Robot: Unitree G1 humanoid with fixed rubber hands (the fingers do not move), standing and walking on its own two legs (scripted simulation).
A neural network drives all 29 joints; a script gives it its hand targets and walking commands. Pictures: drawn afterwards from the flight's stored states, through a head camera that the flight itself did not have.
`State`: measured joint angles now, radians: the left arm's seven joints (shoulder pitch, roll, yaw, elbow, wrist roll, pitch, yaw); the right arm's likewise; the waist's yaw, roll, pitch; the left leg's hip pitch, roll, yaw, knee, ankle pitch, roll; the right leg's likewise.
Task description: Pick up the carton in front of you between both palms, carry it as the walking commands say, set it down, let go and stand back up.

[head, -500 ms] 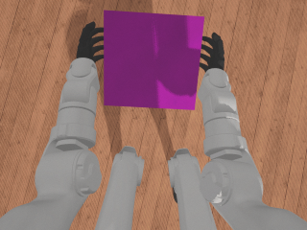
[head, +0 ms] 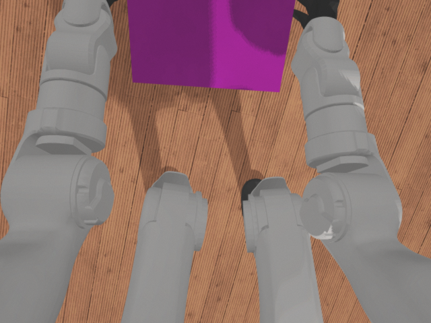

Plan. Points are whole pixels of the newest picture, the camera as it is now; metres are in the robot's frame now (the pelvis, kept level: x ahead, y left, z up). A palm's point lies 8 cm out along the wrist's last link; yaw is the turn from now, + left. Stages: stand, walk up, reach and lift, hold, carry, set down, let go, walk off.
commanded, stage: set down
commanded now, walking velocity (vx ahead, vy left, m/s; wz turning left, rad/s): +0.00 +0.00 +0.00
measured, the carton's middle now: (210, 13) +0.56 +0.05 -0.27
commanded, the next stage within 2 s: none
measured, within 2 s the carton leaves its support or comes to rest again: rests again in 0.72 s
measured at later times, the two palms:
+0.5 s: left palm out of the picture +0.55 +0.20 -0.18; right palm (317, 12) +0.56 -0.10 -0.18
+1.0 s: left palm out of the picture +0.57 +0.20 -0.21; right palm (313, 7) +0.57 -0.11 -0.21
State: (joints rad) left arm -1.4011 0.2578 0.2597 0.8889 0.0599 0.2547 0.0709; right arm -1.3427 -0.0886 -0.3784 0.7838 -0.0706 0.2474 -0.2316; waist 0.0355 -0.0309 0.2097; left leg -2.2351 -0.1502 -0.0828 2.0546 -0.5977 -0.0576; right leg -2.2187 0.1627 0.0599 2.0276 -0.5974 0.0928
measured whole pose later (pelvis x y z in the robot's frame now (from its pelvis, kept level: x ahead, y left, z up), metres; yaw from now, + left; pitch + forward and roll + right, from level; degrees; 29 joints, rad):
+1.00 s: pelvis +0.02 +0.00 -0.04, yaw -1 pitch +40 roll -2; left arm -1.50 0.27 0.43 0.96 0.15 0.15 -0.07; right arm -1.44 -0.11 -0.52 0.85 -0.14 0.12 -0.07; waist 0.05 -0.02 0.36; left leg -2.22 -0.08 -0.03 2.23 -0.71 -0.01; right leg -2.21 0.13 0.03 2.21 -0.70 0.07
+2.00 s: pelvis -0.01 +0.00 +0.05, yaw +1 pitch +45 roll -3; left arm -1.45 0.43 0.19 1.08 -0.11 0.20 0.01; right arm -1.37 -0.25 -0.30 0.93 0.05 0.20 -0.15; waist 0.02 0.00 0.10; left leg -2.11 -0.06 -0.03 1.86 -0.53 0.01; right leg -2.08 0.06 0.01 1.84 -0.54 0.04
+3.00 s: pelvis +0.06 -0.01 +0.31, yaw +4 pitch +29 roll +0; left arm -0.48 0.27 0.20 0.66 0.02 0.08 -0.08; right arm -0.43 -0.15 -0.16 0.56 -0.06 0.11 -0.02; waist 0.00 -0.02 -0.01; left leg -1.01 -0.06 -0.06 0.78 -0.27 0.00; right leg -1.01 0.03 0.05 0.80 -0.30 0.01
